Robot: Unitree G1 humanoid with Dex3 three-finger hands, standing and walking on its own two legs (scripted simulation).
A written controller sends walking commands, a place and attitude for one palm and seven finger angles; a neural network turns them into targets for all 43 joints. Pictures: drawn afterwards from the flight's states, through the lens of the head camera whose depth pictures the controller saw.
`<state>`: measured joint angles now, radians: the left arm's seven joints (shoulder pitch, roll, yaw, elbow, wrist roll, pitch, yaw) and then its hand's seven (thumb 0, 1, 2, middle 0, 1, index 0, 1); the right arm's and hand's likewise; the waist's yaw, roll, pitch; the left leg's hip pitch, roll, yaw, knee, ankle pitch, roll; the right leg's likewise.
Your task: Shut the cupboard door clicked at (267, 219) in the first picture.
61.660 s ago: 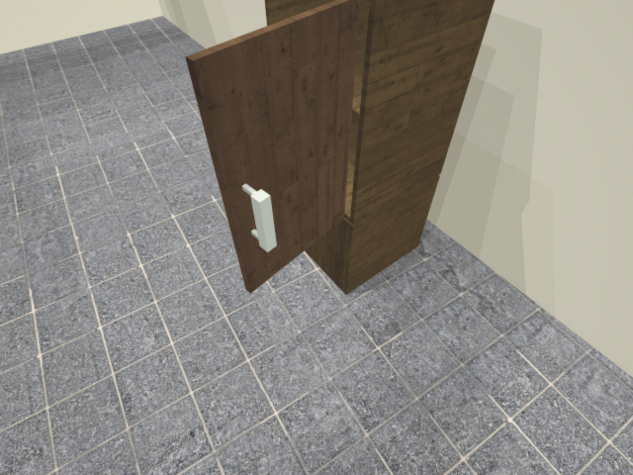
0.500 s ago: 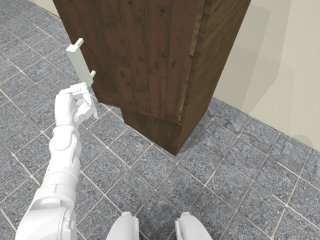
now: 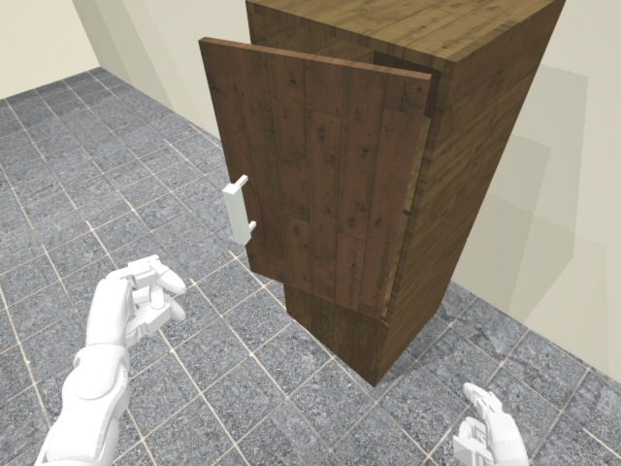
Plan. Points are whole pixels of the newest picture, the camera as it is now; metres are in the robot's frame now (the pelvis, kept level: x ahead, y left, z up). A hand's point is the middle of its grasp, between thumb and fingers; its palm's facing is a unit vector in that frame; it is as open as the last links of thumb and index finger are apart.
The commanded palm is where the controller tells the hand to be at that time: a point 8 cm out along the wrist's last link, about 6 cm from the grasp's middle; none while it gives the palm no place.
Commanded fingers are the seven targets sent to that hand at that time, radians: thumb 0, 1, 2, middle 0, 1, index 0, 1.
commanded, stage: draw the hand back to the body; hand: left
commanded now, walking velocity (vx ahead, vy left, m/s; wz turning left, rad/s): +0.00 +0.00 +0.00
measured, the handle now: (243, 209) +0.62 +0.19 -0.06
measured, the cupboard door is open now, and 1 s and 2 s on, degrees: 18 18 18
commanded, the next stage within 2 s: step back with the hand held close in 0.84 s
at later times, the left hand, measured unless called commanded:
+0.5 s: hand (36, 326) +0.20 +0.26 +0.18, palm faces +0.45 -0.78 -0.43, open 6.4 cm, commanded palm +0.16 +0.30 +0.19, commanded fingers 0.00 0.90 0.90 -0.20 -0.30 -0.20 -0.30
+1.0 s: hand (42, 332) +0.20 +0.25 +0.18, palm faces +0.45 -0.79 -0.41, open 7.4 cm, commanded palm +0.15 +0.29 +0.19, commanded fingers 0.00 0.90 0.90 -0.20 -0.30 -0.20 -0.30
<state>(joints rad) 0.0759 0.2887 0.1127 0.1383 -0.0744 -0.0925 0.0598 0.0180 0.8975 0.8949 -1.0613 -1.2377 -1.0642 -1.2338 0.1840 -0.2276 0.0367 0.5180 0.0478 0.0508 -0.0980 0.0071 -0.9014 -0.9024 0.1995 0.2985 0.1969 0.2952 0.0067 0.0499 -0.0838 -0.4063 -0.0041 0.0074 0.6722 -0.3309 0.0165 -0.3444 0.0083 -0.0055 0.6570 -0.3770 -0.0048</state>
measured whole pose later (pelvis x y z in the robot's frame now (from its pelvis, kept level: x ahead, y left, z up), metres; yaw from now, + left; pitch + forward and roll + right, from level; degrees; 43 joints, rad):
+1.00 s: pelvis +0.01 -0.01 +0.02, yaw +0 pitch -3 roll +0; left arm 0.46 0.34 0.35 -0.35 -0.08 -0.08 0.09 0.02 0.89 0.89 -0.21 -0.31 -0.22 -0.30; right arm 0.20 -0.23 0.02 0.62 0.02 -0.08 -0.08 0.01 -0.90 -0.90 0.20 0.30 0.20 0.30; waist 0.06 0.08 -0.03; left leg -0.16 0.00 0.00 0.46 -0.25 0.00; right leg -0.09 0.02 -0.01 0.44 -0.29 -0.02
